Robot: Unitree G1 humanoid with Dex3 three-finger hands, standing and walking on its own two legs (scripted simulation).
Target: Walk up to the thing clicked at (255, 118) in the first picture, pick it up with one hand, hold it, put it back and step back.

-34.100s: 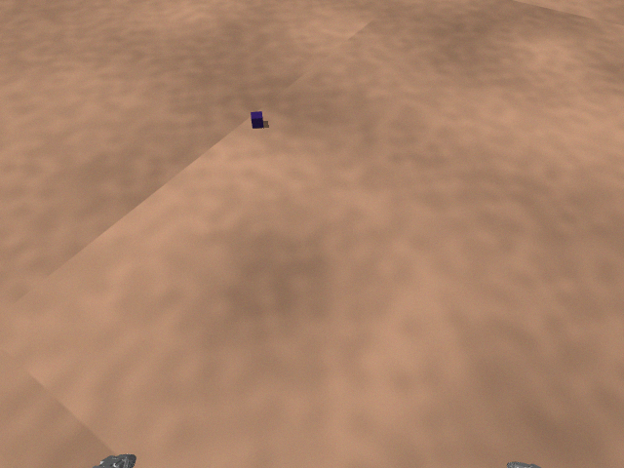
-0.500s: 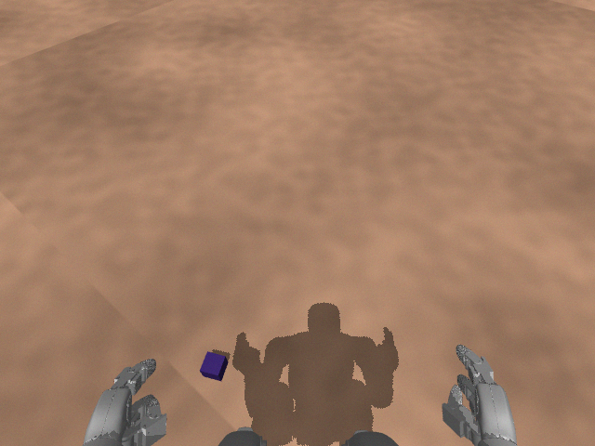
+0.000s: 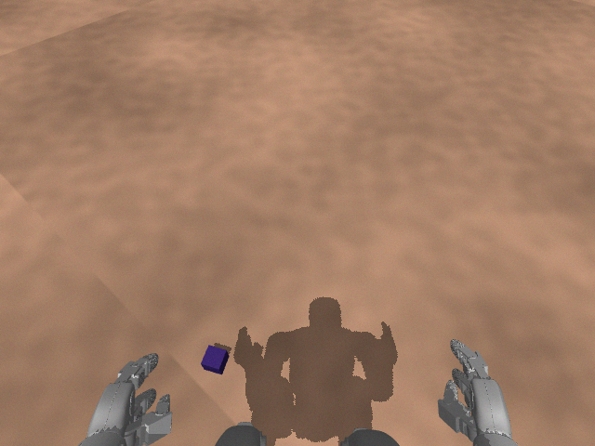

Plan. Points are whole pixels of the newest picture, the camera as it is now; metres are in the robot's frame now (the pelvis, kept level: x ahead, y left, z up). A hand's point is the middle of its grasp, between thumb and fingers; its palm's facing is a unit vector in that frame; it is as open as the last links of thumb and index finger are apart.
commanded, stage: home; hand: left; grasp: from above
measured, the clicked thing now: (215, 359) +0.43 +0.25 -0.68
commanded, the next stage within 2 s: stand in 1.46 s
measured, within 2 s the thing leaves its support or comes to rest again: neither
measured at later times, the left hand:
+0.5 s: hand (160, 421) +0.16 +0.19 -0.05, palm faces +0.04 -0.98 -0.20, open 8.7 cm
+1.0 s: hand (162, 421) +0.16 +0.18 -0.05, palm faces +0.04 -0.98 -0.20, open 8.1 cm
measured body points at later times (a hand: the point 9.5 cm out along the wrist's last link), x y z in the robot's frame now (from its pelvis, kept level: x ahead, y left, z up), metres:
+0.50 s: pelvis +0.00 +0.01 +0.00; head +0.01 +0.01 +0.45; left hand +0.15 +0.24 -0.03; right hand +0.16 -0.24 -0.06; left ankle +0.01 +0.13 -0.68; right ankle -0.01 -0.13 -0.68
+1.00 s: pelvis +0.00 +0.00 +0.00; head +0.02 +0.01 +0.45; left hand +0.15 +0.23 -0.03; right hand +0.15 -0.24 -0.06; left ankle +0.01 +0.13 -0.68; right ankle -0.01 -0.13 -0.68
